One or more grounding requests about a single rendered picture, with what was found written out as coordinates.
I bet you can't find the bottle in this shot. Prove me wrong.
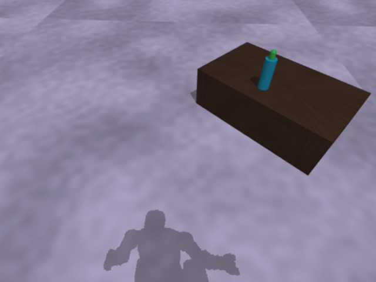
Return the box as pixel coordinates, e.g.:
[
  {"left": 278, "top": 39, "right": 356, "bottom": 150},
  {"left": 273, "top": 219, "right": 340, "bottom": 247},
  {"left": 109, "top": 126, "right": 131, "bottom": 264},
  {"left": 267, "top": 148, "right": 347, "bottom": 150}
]
[{"left": 257, "top": 49, "right": 278, "bottom": 90}]

